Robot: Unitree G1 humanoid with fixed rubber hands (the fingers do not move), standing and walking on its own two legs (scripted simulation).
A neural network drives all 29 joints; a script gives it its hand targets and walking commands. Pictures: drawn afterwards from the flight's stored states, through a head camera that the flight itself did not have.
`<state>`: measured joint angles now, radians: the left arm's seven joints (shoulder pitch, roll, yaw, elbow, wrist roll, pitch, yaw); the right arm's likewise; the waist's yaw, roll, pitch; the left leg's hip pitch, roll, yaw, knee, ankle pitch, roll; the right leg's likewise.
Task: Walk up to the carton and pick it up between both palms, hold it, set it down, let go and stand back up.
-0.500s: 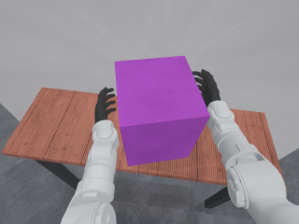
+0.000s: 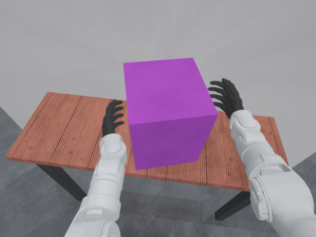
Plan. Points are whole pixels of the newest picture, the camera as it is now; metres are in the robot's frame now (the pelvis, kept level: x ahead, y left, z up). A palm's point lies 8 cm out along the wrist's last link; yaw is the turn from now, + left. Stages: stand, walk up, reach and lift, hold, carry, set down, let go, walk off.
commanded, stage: set down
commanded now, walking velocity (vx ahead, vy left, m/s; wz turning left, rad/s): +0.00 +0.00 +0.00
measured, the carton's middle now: (163, 116) +0.45 +0.04 +0.01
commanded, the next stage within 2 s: none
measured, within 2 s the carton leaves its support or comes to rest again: neither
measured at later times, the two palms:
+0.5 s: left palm (106, 162) +0.28 +0.16 +0.01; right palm (251, 149) +0.36 -0.20 +0.02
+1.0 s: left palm (101, 175) +0.25 +0.17 +0.01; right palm (258, 171) +0.31 -0.22 +0.00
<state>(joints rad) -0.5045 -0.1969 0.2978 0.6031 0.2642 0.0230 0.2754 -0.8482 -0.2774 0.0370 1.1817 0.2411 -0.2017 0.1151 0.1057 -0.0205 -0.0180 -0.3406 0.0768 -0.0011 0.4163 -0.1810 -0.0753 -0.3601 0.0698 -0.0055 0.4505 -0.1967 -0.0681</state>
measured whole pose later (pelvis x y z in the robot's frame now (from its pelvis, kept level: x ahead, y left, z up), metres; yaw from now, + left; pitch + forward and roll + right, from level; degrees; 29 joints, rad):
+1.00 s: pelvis -0.02 +0.00 +0.00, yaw +0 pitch +5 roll +1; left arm -0.08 -0.13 0.03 0.38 0.18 -0.07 0.31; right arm -0.34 -0.38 0.04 1.01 0.30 -0.39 0.25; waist 0.11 -0.02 -0.02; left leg -0.34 0.08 0.00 0.42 -0.16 -0.08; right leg -0.36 0.07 -0.01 0.45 -0.17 -0.07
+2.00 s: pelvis -0.01 +0.00 +0.00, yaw +0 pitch +5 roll +1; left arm 0.20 -0.13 -0.04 0.19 0.16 -0.06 0.29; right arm 0.01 -0.45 0.04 0.81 0.33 -0.43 0.27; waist 0.11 -0.03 -0.04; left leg -0.34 0.08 0.00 0.42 -0.16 -0.07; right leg -0.36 0.07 -0.01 0.45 -0.18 -0.07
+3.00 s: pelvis +0.01 +0.01 +0.00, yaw +1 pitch +6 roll +0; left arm 0.22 -0.03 0.03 0.23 0.16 0.01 0.10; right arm 0.10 -0.33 0.04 0.75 0.31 -0.36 0.12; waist 0.11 -0.04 -0.04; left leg -0.34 0.05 0.00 0.42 -0.19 -0.06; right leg -0.36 0.05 0.00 0.45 -0.21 -0.05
